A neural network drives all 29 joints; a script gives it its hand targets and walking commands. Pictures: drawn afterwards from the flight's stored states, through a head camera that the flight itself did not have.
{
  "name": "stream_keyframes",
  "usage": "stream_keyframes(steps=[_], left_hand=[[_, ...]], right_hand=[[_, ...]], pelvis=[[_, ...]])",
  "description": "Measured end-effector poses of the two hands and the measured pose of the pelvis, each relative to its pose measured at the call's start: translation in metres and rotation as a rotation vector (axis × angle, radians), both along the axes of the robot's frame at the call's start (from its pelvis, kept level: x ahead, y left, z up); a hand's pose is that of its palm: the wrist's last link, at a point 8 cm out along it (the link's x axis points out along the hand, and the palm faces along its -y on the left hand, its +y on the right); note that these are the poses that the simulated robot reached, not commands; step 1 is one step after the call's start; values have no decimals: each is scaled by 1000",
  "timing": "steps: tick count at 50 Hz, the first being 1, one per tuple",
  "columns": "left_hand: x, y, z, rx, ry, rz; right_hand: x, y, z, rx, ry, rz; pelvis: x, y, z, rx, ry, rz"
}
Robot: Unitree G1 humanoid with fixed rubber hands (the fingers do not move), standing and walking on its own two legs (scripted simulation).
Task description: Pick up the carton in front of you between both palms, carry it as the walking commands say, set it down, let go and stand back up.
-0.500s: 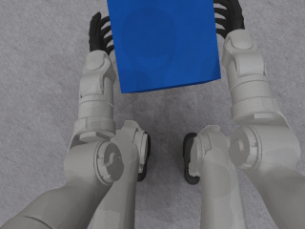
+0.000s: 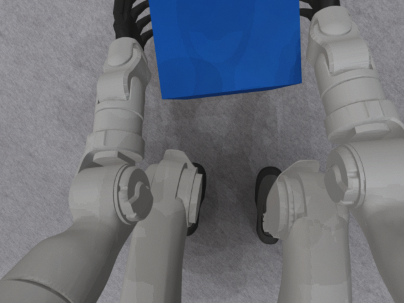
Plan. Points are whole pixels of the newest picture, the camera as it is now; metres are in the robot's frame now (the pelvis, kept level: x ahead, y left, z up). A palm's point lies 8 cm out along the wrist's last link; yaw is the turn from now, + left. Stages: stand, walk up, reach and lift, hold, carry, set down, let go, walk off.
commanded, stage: set down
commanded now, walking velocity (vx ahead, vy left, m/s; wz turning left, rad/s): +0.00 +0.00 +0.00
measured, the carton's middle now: (223, 40) +0.52 +0.02 -0.24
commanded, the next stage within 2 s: none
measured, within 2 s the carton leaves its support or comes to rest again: rests again in 0.14 s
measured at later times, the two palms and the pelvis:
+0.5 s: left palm (128, 44) +0.50 +0.17 -0.16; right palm (316, 11) +0.54 -0.13 -0.17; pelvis -0.01 +0.00 -0.01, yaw +0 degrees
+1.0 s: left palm (130, 53) +0.49 +0.18 -0.17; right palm (324, 23) +0.53 -0.15 -0.19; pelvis -0.01 +0.00 -0.01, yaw +0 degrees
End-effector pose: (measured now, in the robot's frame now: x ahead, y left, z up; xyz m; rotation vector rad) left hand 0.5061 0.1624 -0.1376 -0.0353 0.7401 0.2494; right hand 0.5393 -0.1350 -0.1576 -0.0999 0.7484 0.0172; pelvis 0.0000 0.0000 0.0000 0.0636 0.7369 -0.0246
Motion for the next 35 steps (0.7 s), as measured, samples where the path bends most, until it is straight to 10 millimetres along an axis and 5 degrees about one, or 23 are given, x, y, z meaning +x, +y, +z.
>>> stream_keyframes(steps=[35], left_hand=[[-2, 14, -18, -12, 22, -47]], right_hand=[[3, 4, -10, 56, 8, 52]], pelvis=[[-9, 3, -12, 2, -97, 4]])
